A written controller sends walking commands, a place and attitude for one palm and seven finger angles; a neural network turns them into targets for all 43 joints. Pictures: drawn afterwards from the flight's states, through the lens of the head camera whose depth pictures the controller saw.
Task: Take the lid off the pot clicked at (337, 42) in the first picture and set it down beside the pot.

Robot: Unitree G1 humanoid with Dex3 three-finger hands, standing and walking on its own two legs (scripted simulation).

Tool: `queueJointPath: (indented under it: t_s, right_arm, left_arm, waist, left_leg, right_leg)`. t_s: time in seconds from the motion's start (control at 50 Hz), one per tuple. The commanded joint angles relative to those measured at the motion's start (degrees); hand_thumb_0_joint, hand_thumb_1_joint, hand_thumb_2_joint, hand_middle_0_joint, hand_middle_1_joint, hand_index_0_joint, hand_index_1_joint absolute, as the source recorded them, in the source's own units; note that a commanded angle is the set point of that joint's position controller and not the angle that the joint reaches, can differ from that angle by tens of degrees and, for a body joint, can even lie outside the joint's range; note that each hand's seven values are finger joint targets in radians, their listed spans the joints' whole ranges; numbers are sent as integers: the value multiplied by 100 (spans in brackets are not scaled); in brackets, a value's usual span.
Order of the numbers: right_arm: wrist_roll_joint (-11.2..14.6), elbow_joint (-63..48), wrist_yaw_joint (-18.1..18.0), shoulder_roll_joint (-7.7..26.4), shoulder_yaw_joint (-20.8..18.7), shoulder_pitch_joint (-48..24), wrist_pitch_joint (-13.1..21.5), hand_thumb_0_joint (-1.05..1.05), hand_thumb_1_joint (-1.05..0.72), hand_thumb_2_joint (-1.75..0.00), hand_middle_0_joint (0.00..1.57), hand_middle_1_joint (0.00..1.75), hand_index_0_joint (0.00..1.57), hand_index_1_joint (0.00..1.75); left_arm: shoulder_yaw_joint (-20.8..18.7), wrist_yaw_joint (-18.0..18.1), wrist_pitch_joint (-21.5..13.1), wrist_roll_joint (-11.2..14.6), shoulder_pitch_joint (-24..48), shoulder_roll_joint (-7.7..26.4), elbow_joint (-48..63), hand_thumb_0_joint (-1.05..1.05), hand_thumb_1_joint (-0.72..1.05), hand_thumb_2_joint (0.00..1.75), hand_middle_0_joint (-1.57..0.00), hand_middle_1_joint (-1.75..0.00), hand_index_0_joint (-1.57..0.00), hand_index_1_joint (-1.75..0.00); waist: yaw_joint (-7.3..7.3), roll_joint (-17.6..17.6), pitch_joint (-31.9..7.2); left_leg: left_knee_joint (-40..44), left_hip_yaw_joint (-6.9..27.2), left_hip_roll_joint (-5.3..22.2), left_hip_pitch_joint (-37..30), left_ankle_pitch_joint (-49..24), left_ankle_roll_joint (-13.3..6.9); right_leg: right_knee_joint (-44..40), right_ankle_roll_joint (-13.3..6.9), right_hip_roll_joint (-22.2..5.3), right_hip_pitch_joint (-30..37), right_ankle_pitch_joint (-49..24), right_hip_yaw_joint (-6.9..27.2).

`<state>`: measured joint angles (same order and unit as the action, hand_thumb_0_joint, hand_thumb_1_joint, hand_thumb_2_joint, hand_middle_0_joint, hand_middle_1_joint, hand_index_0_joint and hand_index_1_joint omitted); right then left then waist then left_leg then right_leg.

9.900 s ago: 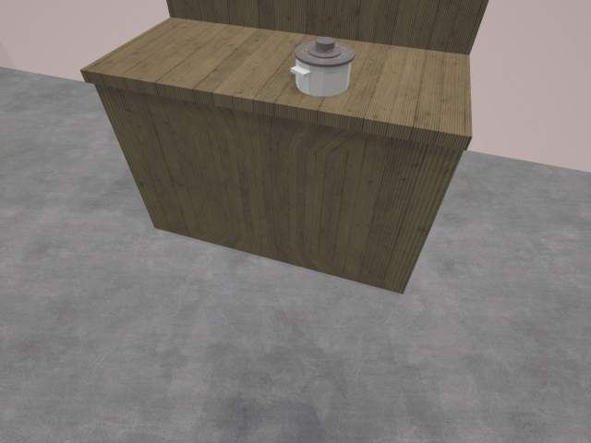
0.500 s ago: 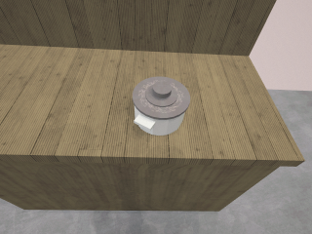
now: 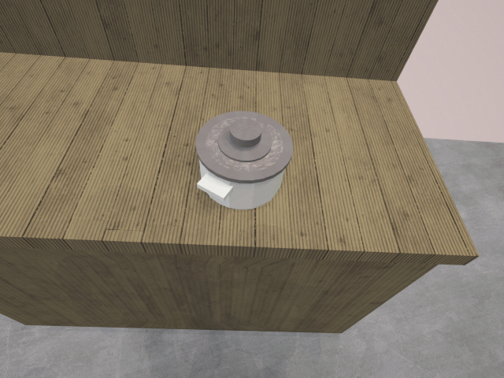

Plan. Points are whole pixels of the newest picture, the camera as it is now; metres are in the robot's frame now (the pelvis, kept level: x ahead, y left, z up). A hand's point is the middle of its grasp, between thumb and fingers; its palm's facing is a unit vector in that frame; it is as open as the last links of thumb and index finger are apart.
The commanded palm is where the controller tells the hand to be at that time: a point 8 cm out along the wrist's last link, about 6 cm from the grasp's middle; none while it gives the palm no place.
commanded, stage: shuffle to correct the standing spot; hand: left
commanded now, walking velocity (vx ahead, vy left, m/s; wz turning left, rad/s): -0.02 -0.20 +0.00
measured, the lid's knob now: (245, 132) +0.47 +0.05 +0.12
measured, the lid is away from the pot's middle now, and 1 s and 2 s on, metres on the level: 0.00 0.00 0.00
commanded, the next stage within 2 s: come to a stop and stand still in 0.48 s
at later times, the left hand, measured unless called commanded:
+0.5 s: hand out of the picture +0.04 +0.12 -0.17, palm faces +0.05 -0.99 -0.14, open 7.4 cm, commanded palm none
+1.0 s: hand out of the picture -0.02 +0.04 -0.17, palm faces +0.06 -0.98 -0.17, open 7.3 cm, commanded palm none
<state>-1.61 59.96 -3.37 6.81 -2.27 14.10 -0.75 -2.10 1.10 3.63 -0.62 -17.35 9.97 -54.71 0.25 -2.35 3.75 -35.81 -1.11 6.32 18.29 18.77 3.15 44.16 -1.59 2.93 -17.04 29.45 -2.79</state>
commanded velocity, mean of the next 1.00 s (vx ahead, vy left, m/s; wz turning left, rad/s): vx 0.01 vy -0.03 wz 0.00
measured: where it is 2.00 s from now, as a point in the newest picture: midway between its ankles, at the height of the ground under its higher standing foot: outside the picture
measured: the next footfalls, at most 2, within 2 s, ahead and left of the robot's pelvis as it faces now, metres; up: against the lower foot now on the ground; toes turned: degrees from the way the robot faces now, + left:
left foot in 0.26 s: +0.02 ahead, +0.06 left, +0.00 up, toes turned +8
right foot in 0.62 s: -0.01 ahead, -0.27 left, +0.00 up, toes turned -2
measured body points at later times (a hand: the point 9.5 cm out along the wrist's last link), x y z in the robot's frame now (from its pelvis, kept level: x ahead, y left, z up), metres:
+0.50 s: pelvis -0.02 -0.06 +0.01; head +0.02 -0.02 +0.46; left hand +0.04 +0.17 -0.16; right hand +0.02 -0.30 -0.12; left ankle -0.02 +0.05 -0.73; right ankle -0.07 -0.23 -0.66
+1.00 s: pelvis -0.03 -0.13 +0.01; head +0.01 -0.11 +0.46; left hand -0.02 +0.09 -0.16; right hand +0.00 -0.36 -0.14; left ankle -0.05 -0.03 -0.73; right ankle -0.05 -0.26 -0.73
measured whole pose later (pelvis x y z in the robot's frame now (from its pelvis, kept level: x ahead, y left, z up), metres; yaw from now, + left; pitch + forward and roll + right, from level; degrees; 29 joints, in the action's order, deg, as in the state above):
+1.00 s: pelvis -0.03 -0.13 +0.01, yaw +1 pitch +0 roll -1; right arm 0.0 58.7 -2.1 8.3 -1.4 14.4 -0.9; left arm -0.3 2.0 0.5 -0.1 -15.9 9.9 -57.2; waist -1.5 -2.0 5.0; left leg -30.2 -4.9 1.2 12.1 17.8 -1.1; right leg 28.5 1.2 -2.2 -11.1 17.0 -2.6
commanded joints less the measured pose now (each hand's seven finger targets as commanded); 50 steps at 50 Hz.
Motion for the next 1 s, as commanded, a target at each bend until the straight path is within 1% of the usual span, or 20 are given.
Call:
queueJointPath:
  t_s: [0.0, 0.04, 0.06, 0.12, 0.2, 0.22, 0.26, 0.28, 0.32, 0.38, 0.5, 0.54, 0.58, 0.62, 0.64, 0.66, 0.7, 0.8, 0.88, 0.98]
  right_arm:
    - [32, -326, -8, 1177, -279, 115, 45, 0, -90, -90, 20, 30, 20, 30]
    - [117, -384, 18, 818, -280, 294, 2, 0, -90, -90, 20, 30, 20, 30]
    - [149, -424, 61, 641, -236, 216, -37, 0, -90, -90, 20, 30, 20, 30]
    - [110, -358, 54, 603, -245, -46, -68, 0, -90, -90, 20, 30, 20, 30]
    - [140, -179, 105, 378, -148, 420, 36, 0, -90, -90, 20, 30, 20, 30]
    - [133, -119, 61, 513, -139, 688, 81, 0, -90, -90, 20, 30, 20, 30]
    - [62, -169, 1, 1142, -206, 1092, 112, 0, -90, -90, 20, 30, 20, 30]
    - [62, -276, 19, 1159, -185, 1030, 106, 0, -90, -90, 20, 30, 20, 30]
    - [15, -393, -23, 1047, -141, 302, 162, 0, -90, -90, 20, 30, 20, 30]
    - [-53, -662, 26, 1056, -189, -350, 197, 0, -90, -90, 20, 30, 20, 30]
    - [-11, -544, 133, 1274, -360, 35, 23, 0, -90, -90, 20, 30, 20, 30]
    - [40, -538, 146, 1353, -412, 35, -19, 0, -90, -90, 20, 30, 20, 30]
    - [72, -566, 179, 1127, -399, 76, -43, 0, -90, -90, 20, 30, 20, 30]
    - [113, -694, 221, 502, -190, 49, -50, 0, -90, -90, 20, 30, 20, 30]
    - [130, -692, 236, 480, -168, 49, -82, 0, -90, -90, 20, 30, 20, 30]
    - [97, -637, 250, 498, -144, -35, -118, 0, -90, -90, 20, 30, 20, 30]
    - [71, -500, 272, 560, -125, 10, -73, 0, -90, -90, 20, 30, 20, 30]
    - [151, -309, 232, 610, 4, 319, 128, 0, -90, -90, 20, 30, 20, 30]
    - [172, -334, 142, 682, 13, 315, 147, 0, -90, -90, 20, 30, 20, 30]
    - [176, -400, 139, 670, -11, 313, 98, 0, -90, -90, 20, 30, 20, 30]
  left_arm:
    - [-106, -8, -198, -48, -800, 316, 200, 0, 90, 90, -20, -30, -20, -30]
    - [-179, 53, -205, -97, -801, 758, 176, 0, 90, 90, -20, -30, -20, -30]
    - [-149, 48, -184, -110, -666, 931, 196, 0, 90, 90, -20, -30, -20, -30]
    - [-148, 93, -115, -193, -129, 875, 368, 0, 90, 90, -20, -30, -20, -30]
    - [-91, 139, -159, -100, -85, 812, 402, 0, 90, 90, -20, -30, -20, -30]
    - [-75, 134, -170, -41, -82, 727, 424, 0, 90, 90, -20, -30, -20, -30]
    - [-21, 115, -171, 42, -244, 383, 473, 0, 90, 90, -20, -30, -20, -30]
    - [-29, 133, -129, 25, -204, 552, 548, 0, 90, 90, -20, -30, -20, -30]
    - [-101, 125, -48, -34, -31, 632, 486, 0, 90, 90, -20, -30, -20, -30]
    - [-109, -17, -7, -26, 58, 643, 563, 0, 90, 90, -20, -30, -20, -30]
    - [11, -36, -81, 12, 183, 330, 587, 0, 90, 90, -20, -30, -20, -30]
    - [1, -42, -126, 12, -22, 382, 492, 0, 90, 90, -20, -30, -20, -30]
    - [-35, -11, -203, 6, -266, 630, 345, 0, 90, 90, -20, -30, -20, -30]
    - [-17, 80, -339, -35, -271, 1009, 224, 0, 90, 90, -20, -30, -20, -30]
    - [20, 63, -353, -61, -64, 1100, 232, 0, 90, 90, -20, -30, -20, -30]
    - [-10, 68, -381, -51, 71, 1053, 198, 0, 90, 90, -20, -30, -20, -30]
    - [21, 75, -371, -50, 134, 987, 186, 0, 90, 90, -20, -30, -20, -30]
    - [20, 112, -456, 12, -73, 809, 168, 0, 90, 90, -20, -30, -20, -30]
    - [6, 155, -448, 52, -301, 794, 65, 0, 90, 90, -20, -30, -20, -30]
    - [34, 180, -408, 16, -227, 731, 21, 0, 90, 90, -20, -30, -20, -30]
  waist:
    - [-185, 406, -382]
    - [-73, -1201, -668]
    - [-59, -1467, -766]
    - [-24, -1022, -58]
    - [187, -193, -174]
    - [294, 38, -330]
    - [371, 1477, -537]
    - [301, 1022, -609]
    - [-4, 1505, -343]
    - [-260, 993, 154]
    - [80, 1292, -310]
    - [23, 1274, -557]
    - [-20, 662, -657]
    - [15, -999, -771]
    - [75, -981, -720]
    - [-26, -1590, -424]
    - [-16, -1165, 288]
    - [-70, -20, 20]
    - [-171, 961, -463]
    - [-134, 95, -599]
  left_leg:
    - [193, 611, 743, -252, -2534, -696]
    - [-989, -459, -246, 483, -960, -225]
    - [-1528, -499, -545, 632, 893, -119]
    - [-2399, -350, -422, 606, 1336, -178]
    - [433, -472, -464, -331, -266, -249]
    - [1256, -216, -151, -1039, -1313, -376]
    - [1507, 1927, 1927, -1739, -5053, -1559]
    - [1333, 1672, 2049, -1489, -5368, -1817]
    - [1565, 1595, 1791, -662, -4169, -1719]
    - [1549, 764, 1303, -87, -3069, -1325]
    - [1228, 576, 1029, -812, -2261, -1018]
    - [875, 522, 927, -680, -1960, -804]
    - [184, 132, 453, -354, -1513, -462]
    - [-590, -543, -335, 375, 504, -128]
    - [-511, -433, -380, -29, 762, -97]
    - [-498, -371, -351, -111, 772, -101]
    - [-454, -321, -399, -50, 383, -170]
    - [829, -156, -229, -633, -1229, -297]
    - [745, 73, -23, -929, -2804, -431]
    - [876, 96, 28, -948, -2238, -407]
  right_leg:
    - [-1898, 124, -396, 517, -1641, 19]
    - [-2050, -206, -1266, 1378, -4584, 985]
    - [-2142, -725, -1695, 1392, -5215, 1089]
    - [-2319, -1196, -1635, 317, -4265, 1104]
    - [-1334, -718, -1202, 520, -4698, 639]
    - [-817, -438, -968, 280, -4340, 476]
    - [1473, 126, -143, -965, 366, 234]
    - [2211, 65, -264, -813, 549, 697]
    - [2753, 218, -383, -994, 218, 919]
    - [2446, 260, -474, -927, 22, 675]
    - [-407, 361, -562, -290, -294, -86]
    - [-1421, 340, -489, 357, -1122, -255]
    - [-2321, 292, -607, 1088, -2096, -127]
    - [-2575, -78, -1726, 1423, -3516, 1059]
    - [-2796, -306, -1840, 779, -2492, 1051]
    - [-3088, -319, -1649, 380, -1564, 1274]
    - [-3173, -438, -1651, -33, -775, 1384]
    - [-2212, -325, -1405, 548, -3391, 888]
    - [-1757, -253, -1324, 869, -4217, 676]
    - [-1816, -220, -1364, 818, -3907, 642]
